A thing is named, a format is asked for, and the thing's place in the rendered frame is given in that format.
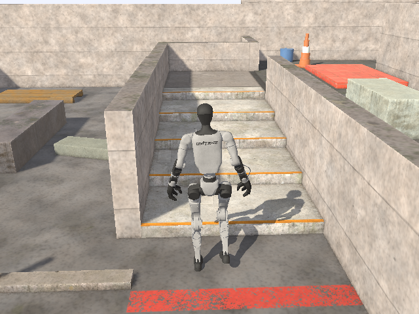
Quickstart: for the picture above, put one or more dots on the right robot hand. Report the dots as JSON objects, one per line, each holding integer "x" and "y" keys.
{"x": 246, "y": 185}

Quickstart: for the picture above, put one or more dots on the robot left upper arm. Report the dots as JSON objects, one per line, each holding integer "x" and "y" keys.
{"x": 182, "y": 151}

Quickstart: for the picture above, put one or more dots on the right robot forearm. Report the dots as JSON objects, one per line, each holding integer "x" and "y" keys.
{"x": 241, "y": 172}

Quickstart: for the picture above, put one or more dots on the left robot forearm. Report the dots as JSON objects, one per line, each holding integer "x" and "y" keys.
{"x": 175, "y": 175}

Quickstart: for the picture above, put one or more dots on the left robot hand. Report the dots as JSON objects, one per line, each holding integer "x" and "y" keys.
{"x": 171, "y": 191}

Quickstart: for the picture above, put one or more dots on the left robot thigh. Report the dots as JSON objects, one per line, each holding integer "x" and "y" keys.
{"x": 194, "y": 194}

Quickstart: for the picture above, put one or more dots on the robot right upper arm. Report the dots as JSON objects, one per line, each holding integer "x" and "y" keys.
{"x": 231, "y": 147}

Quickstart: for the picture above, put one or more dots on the humanoid robot head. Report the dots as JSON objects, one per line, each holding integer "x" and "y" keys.
{"x": 205, "y": 114}

